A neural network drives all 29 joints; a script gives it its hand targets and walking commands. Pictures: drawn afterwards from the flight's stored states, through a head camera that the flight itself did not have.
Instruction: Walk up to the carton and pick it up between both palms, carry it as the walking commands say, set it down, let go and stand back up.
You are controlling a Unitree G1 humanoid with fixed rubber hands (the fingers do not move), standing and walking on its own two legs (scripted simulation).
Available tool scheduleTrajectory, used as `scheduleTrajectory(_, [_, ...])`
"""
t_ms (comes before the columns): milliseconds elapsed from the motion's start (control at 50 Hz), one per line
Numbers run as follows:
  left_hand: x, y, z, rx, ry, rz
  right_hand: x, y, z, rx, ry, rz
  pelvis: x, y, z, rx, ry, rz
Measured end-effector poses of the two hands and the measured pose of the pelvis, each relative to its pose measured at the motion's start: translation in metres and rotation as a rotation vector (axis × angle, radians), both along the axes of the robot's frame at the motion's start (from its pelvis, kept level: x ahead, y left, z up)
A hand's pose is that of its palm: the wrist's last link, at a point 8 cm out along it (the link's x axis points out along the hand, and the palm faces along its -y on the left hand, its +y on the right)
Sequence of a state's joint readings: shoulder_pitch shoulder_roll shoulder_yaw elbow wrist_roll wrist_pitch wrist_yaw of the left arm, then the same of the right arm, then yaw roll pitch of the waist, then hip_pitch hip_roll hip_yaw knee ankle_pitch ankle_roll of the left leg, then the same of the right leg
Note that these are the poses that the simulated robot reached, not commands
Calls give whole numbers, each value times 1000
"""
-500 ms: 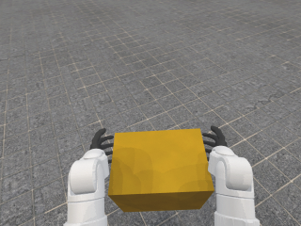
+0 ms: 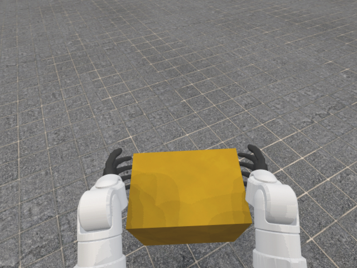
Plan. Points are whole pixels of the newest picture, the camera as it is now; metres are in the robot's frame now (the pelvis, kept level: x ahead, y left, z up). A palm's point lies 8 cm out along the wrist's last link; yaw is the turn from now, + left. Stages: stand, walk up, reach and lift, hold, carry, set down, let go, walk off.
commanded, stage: carry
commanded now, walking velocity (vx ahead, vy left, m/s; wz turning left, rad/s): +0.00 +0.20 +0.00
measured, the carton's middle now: (187, 200) +0.30 +0.00 +0.00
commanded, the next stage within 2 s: none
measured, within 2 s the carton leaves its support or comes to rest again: neither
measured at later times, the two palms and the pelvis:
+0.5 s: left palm (34, 206) +0.24 +0.30 +0.09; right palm (190, 194) +0.26 -0.01 +0.09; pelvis -0.04 +0.13 +0.01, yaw +0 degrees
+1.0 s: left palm out of the picture +0.20 +0.43 +0.08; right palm (114, 218) +0.21 +0.13 +0.09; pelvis -0.08 +0.27 +0.01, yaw +0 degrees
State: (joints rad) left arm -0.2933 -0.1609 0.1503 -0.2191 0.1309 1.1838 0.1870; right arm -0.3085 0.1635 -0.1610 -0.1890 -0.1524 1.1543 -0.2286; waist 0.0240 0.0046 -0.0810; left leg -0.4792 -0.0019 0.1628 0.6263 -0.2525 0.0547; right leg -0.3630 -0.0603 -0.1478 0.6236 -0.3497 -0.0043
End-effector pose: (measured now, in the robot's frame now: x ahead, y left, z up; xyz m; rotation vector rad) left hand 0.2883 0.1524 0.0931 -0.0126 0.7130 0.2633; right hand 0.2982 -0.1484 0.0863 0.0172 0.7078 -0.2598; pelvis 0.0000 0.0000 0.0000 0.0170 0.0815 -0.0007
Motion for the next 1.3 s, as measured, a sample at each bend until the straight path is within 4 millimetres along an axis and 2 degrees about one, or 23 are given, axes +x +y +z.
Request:
scheduleTrajectory(60, [-6, 5, 1, 19, 45, -31, -14, 5, -4, 7, 46, -23, -3, 12, 8, 3, -8, 9])
scheduleTrajectory(160, [-6, 26, 10, 9, 29, -55, -21, 26, 9, 9, 30, -57, -9, 38, 15, 18, -5, 9])
scheduleTrajectory(220, [-5, 48, 12, -8, 4, -53, -21, 48, 16, 0, 5, -62, -13, 59, 14, 19, 0, 15])
scheduleTrajectory(280, [-8, 77, 5, -24, -13, -48, -20, 77, 15, -17, -11, -56, -15, 85, 5, 6, -4, 19])
scheduleTrajectory(340, [-22, 107, -8, -50, 22, -13, -24, 106, 9, -49, 25, -16, -22, 103, 5, 0, -7, 12])
scheduleTrajectory(420, [-40, 131, -14, -56, 52, 21, -32, 131, 5, -53, 57, 16, -33, 120, 9, -27, -8, 5])
scheduleTrajectory(500, [-46, 143, -4, -41, 15, 27, -39, 143, 8, -38, 21, 23, -42, 134, 8, -21, -3, 3])
scheduleTrajectory(580, [-49, 146, 5, -3, -13, 4, -49, 146, 5, -6, -7, 5, -48, 146, 1, -4, -6, -5])
scheduleTrajectory(660, [-55, 154, 5, 16, 37, -39, -68, 153, 1, 2, 44, -29, -53, 162, 10, -2, -16, 3])
scheduleTrajectory(740, [-57, 171, 11, 9, 28, -57, -74, 171, 9, 5, 35, -57, -59, 184, 16, 9, -14, 4])
scheduleTrajectory(820, [-58, 201, 13, -13, -1, -53, -74, 201, 18, -6, 7, -62, -65, 212, 14, 13, -9, 12])
scheduleTrajectory(880, [-61, 233, 5, -29, -17, -45, -74, 232, 16, -22, -8, -53, -68, 239, 5, 0, -13, 17])
scheduleTrajectory(940, [-75, 263, -8, -53, 22, -10, -78, 262, 10, -52, 32, -15, -74, 258, 6, -9, -15, 9])
scheduleTrajectory(1020, [-92, 287, -11, -57, 45, 22, -86, 288, 7, -53, 56, 14, -86, 277, 10, -33, -14, 4])
scheduleTrajectory(1100, [-98, 301, -1, -43, 8, 25, -93, 300, 11, -39, 20, 19, -94, 292, 9, -26, -9, 1])
scheduleTrajectory(1180, [-100, 305, 8, -9, -20, 1, -103, 305, 8, -11, -8, 0, -100, 305, 3, -3, -11, -7])
scheduleTrajectory(1240, [-105, 310, 9, 19, 17, -33, -117, 309, 3, 4, 29, -25, -103, 318, 8, -6, -18, -5])
scheduleTrajectory(1300, [-108, 320, 11, 19, 36, -54, -126, 320, 5, 6, 49, -47, -107, 333, 14, 4, -21, -3])
